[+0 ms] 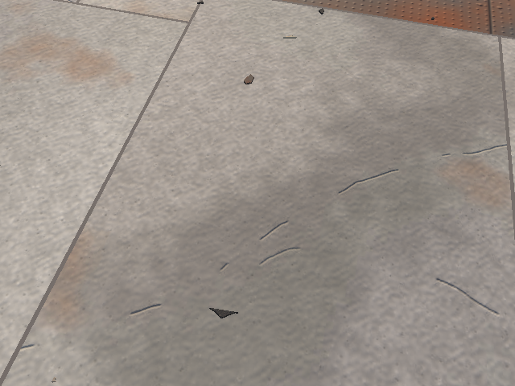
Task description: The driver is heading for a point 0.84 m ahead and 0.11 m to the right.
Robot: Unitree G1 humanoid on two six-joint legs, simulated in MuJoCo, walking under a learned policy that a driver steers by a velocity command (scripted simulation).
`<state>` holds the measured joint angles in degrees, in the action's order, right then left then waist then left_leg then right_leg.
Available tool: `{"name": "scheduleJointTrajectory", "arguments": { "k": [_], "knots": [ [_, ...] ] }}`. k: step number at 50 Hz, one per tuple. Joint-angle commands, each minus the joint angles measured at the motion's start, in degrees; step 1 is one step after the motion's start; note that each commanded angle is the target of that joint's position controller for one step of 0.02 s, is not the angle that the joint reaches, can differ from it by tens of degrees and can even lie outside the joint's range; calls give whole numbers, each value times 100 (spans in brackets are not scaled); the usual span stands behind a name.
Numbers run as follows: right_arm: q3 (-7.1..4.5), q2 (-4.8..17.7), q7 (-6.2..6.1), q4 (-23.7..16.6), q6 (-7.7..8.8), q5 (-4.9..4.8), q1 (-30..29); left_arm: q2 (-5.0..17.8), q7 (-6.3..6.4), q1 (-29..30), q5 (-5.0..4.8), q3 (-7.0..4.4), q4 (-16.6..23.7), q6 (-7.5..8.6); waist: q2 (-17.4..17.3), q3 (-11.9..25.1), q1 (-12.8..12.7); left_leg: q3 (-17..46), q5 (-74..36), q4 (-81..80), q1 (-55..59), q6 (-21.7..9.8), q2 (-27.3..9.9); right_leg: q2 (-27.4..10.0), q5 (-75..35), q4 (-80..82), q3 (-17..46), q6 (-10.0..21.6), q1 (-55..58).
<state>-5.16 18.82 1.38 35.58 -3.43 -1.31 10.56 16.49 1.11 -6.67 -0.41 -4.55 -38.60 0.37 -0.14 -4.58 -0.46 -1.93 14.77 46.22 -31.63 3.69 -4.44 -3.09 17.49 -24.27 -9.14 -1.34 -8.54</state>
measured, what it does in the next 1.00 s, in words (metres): walks ahead, turning right: left foot, then right foot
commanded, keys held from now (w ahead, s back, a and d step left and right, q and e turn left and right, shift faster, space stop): q+shift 0.06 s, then e+shift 0.02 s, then w+e+shift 0.64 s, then w+q+shift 0.28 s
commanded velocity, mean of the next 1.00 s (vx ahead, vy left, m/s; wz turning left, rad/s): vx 0.70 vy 0.00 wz -0.21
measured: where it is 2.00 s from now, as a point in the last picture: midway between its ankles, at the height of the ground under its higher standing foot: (355, 196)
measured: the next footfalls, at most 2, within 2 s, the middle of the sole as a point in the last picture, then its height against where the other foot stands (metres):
left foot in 0.06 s outside the picture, level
right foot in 0.66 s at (333, 370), level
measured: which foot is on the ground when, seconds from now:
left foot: up 0.00-0.04, down 0.06-0.68, up 0.70-1.00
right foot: down 0.00-0.08, up 0.10-0.64, down 0.66-1.00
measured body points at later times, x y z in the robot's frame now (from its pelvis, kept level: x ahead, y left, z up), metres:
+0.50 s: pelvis +0.19 +0.02 +0.00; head +0.18 +0.00 +0.45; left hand +0.29 +0.30 -0.10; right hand +0.27 -0.26 -0.11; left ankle +0.07 +0.13 -0.74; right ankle +0.34 -0.16 -0.65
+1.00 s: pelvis +0.56 -0.14 +0.00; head +0.57 -0.16 +0.45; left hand +0.67 +0.09 -0.12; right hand +0.66 -0.43 -0.10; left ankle +0.83 -0.03 -0.65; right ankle +0.41 -0.16 -0.74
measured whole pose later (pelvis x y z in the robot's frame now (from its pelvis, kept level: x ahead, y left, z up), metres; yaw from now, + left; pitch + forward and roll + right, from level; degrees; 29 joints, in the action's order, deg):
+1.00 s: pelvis +0.56 -0.14 +0.00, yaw -16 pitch +0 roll +0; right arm -1.9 16.0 1.8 40.7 4.2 -2.2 9.2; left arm 12.8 0.0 -23.4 1.1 -0.8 -42.4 6.9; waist -2.3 -1.2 -2.7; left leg 2.4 -8.7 50.7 -48.2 -1.0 -6.4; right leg 4.9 20.5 -14.9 -4.0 4.2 5.5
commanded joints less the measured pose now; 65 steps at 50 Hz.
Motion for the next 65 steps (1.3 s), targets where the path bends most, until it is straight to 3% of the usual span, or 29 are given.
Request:
{"name": "scheduleJointTrajectory", "arguments": {
  "k": [1,3,4,5,6,7,9,13,20,28,30,32,33,34,35,36,37,39,44,52,55,57,58,59,60,61,62,63,65],
  "knots": [
    [-127,434,101,-487,-27,-22,125,1006,-80,275,-175,-306,288,133,791,705,94,-296,-170,-736,802,-318,203,-1442,-3246,-121,377,856,280],
    [-341,804,-17,-291,-32,26,914,802,-140,92,-215,-271,147,182,206,1088,529,-259,-1139,-1683,2431,-769,597,-1013,-3259,-1731,-117,350,-374],
    [-492,1480,-164,-385,4,57,1244,497,-179,-157,7,-145,268,209,-1347,1386,547,1597,-3925,-2053,3941,-1391,-626,-407,-205,-3552,-251,-148,-2042],
    [-429,1684,-182,-644,141,154,982,398,-189,-308,168,-30,410,237,-2062,2397,358,3746,-2740,-2317,4521,-2805,-1993,297,2407,-5079,682,-299,-3183],
    [-256,1035,-127,-564,240,75,1214,875,-250,35,-52,-142,296,262,-952,2397,818,3369,3,-2829,4291,-2603,-1791,-25,1901,-5164,1242,-142,-3457],
    [-154,766,-122,-320,322,-41,1217,868,-289,132,-192,-138,304,270,-862,1753,676,3013,2254,-3059,3857,-2148,-1527,-242,1463,-4786,1085,79,-3707],
    [-53,693,-167,-282,415,11,602,839,-248,143,-89,-132,196,226,-918,935,421,2497,2616,-3367,2854,-1715,-1219,-460,750,-4227,992,127,-3535],
    [-18,687,-242,-264,723,271,364,722,-228,-284,-171,-112,-43,193,-726,516,233,1456,2017,-3919,2531,-1485,-1156,-384,-795,-4146,1251,-7,-3688],
    [16,503,-232,113,887,284,447,489,-176,-650,-121,-92,-93,118,-483,-17,12,-27,1083,-4293,2846,-1275,-1376,-433,-1779,-4070,1400,-296,-4471],
    [-121,682,-129,458,734,164,430,200,-457,-119,-246,150,237,136,-229,-650,115,-1402,-257,-4271,3744,-1044,-1393,-742,-1552,-2544,617,413,-4089],
    [-198,889,-84,457,625,108,269,377,-466,-356,-265,108,243,98,-360,-492,-66,-1683,-2584,-3629,3833,-1002,-1323,-394,-954,-2354,86,684,-3294],
    [-251,1145,-74,415,543,-20,34,888,-393,-1572,-359,-140,44,17,-652,323,-786,-1772,-5799,-1705,3652,-922,-1238,347,-192,-2576,-390,1015,-1494],
    [-201,1098,-65,348,570,-83,-113,1389,-330,-2840,-364,-412,-252,-12,-417,1043,-1489,-1736,-5917,115,2797,-740,-979,797,-407,-2131,-285,1275,541],
    [65,266,-93,258,698,71,-148,1869,-244,-3323,-342,-544,-552,-70,1017,717,-1406,-1442,-1769,2591,973,-361,-304,394,208,-1591,1161,1489,1509],
    [303,-567,-74,-208,974,45,479,2084,-279,-2753,-252,-475,-283,79,2732,1510,-268,-79,1920,4552,-1158,-173,970,-717,2446,169,5023,2678,2630],
    [242,236,-116,-428,1213,-69,-412,1428,-388,-2695,-195,-283,-22,274,1297,1818,-733,998,1346,4441,-1460,-451,701,-1124,2983,1222,6012,2312,2610],
    [161,482,-111,-459,1315,-280,-720,1137,-397,-2692,-96,-235,-111,391,697,1227,-699,852,831,4110,-1762,-662,459,-1329,2746,1384,5737,2046,2224],
    [224,242,-165,-209,1260,-116,-442,819,-375,-1963,17,-103,-39,517,-188,723,-191,857,110,3297,-1105,-770,-200,-1149,1803,957,4476,1813,670],
    [236,92,-57,168,740,-69,-122,502,-224,-1625,95,83,-20,664,194,-41,-61,656,-1047,2326,-1161,-567,-603,-592,-281,1387,2010,1345,-382],
    [296,-65,301,-37,1025,-114,-1333,726,71,-1887,136,113,-354,719,218,-406,-482,-342,-3510,-1169,-510,-584,362,-375,-3221,2053,-7,334,544],
    [141,216,373,33,1031,-56,-612,1132,236,-1778,179,2,-393,487,701,178,34,-834,-2902,-1462,241,-829,1129,-615,-7185,689,-70,101,1697],
    [-79,696,261,570,878,-74,1474,1267,296,-1293,299,-56,-328,357,956,1022,1123,-501,-2677,-1224,2125,-1059,1192,-690,-8462,-1594,99,60,1491],
    [-111,789,108,876,762,-23,2561,1153,213,-633,206,-45,-209,353,421,1161,1790,187,-3360,-1953,3229,-1209,719,-266,-6799,-3642,-1,-6,796],
    [-37,984,24,924,769,266,2444,-157,-10,-1574,299,265,-26,456,-2603,1757,668,1800,-5856,-630,5759,-1940,-482,954,2026,-6903,586,-341,-2166],
    [-12,831,46,743,867,512,2048,133,-159,-2586,-182,374,-249,651,-1359,3631,528,4282,-3998,-1414,6536,-2947,-1569,1072,1950,-7743,2417,-80,-2642],
    [-75,709,46,422,797,359,1594,775,-182,-1701,-263,244,-183,664,-195,3150,791,3870,-2618,-2157,5459,-2683,-1309,707,1395,-7220,2137,117,-2301],
    [-6,631,79,348,823,159,838,783,-161,-1068,-241,226,163,663,567,1673,309,3475,-1818,-2703,3874,-2447,-1124,436,1019,-6373,1831,212,-2441],
    [90,392,86,285,869,78,407,752,-91,-779,-135,220,153,586,876,1106,130,3156,-1982,-2892,2794,-2273,-1044,201,833,-5902,1676,211,-2312],
    [141,334,80,296,897,208,207,785,-31,-1091,-28,182,78,391,490,574,-154,2321,-3220,-3121,1369,-2121,-645,-49,582,-5288,1591,78,-1636]
  ]
}}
